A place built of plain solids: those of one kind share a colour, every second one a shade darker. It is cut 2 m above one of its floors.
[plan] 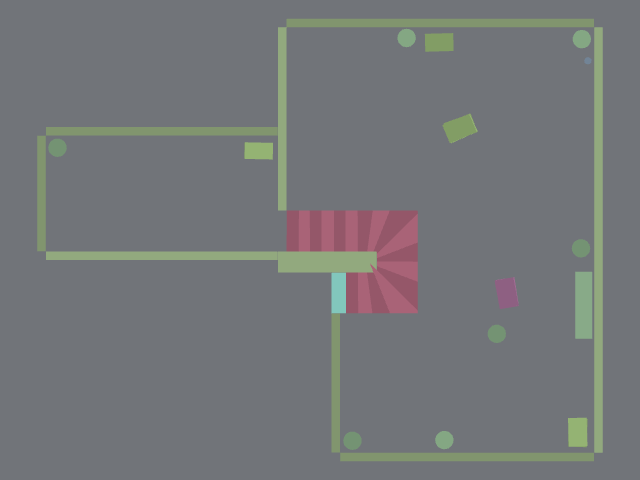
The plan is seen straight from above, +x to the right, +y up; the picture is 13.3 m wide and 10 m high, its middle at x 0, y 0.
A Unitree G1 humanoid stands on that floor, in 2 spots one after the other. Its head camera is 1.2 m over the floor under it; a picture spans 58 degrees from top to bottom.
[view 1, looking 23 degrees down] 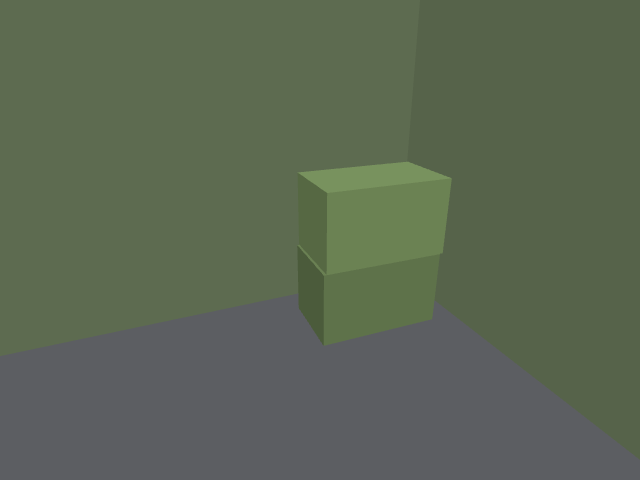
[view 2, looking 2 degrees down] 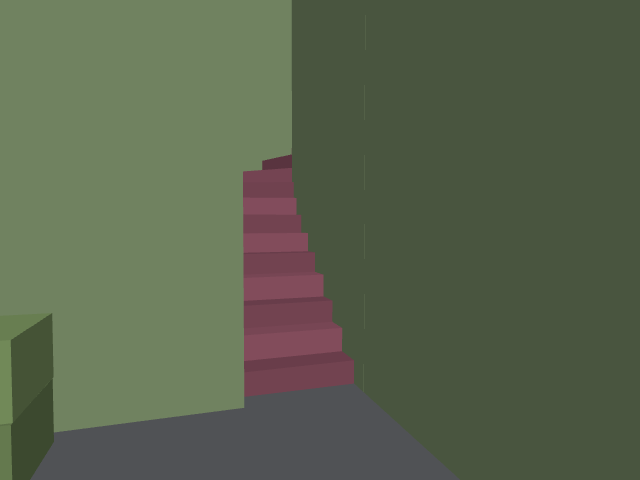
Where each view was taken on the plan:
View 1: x -2.22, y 0.22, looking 67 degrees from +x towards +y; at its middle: carton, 1.82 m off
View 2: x -3.69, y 1.01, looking -18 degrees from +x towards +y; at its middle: wall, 4.03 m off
